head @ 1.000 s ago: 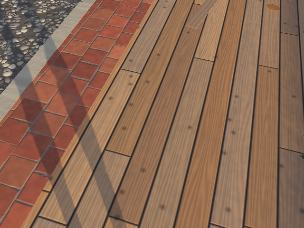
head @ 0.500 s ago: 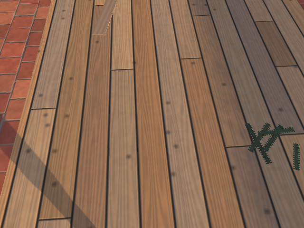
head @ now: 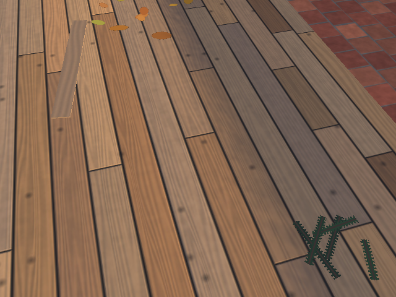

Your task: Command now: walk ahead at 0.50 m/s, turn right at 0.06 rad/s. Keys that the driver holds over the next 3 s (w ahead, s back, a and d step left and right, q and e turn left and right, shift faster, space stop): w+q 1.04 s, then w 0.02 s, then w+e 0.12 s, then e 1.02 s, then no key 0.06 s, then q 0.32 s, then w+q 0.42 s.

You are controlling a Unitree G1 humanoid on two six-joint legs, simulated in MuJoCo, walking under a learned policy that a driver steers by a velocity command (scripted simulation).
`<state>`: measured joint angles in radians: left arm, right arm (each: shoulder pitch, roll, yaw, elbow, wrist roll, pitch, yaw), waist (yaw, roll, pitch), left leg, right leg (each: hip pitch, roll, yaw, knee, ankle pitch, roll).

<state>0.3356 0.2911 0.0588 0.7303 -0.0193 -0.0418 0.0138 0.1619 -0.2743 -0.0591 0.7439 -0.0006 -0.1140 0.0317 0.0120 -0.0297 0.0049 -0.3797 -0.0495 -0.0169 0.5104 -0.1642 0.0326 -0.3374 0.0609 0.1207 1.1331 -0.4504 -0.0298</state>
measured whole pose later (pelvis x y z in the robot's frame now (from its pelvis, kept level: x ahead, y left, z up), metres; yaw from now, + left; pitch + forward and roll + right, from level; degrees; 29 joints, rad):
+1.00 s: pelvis +0.47 +0.12 +0.01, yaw +31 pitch +2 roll -1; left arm 0.20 0.31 0.05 0.73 0.00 -0.11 0.00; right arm 0.25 -0.29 -0.06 0.66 0.01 -0.04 0.03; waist 0.00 -0.02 0.06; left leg -0.33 -0.10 -0.02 0.47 -0.17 0.10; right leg -0.50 -0.08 0.04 1.14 -0.35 0.02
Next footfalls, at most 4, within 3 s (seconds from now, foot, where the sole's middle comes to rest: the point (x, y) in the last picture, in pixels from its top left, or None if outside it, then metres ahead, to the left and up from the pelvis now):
0.34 right None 0.32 -0.13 -0.77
0.84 left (139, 289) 0.51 0.22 -0.77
1.34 right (152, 198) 0.86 0.21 -0.77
1.78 left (95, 215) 0.78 0.41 -0.77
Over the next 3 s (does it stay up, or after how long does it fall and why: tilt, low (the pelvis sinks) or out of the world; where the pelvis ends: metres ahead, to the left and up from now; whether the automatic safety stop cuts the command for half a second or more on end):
stays up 0.85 0.23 0.00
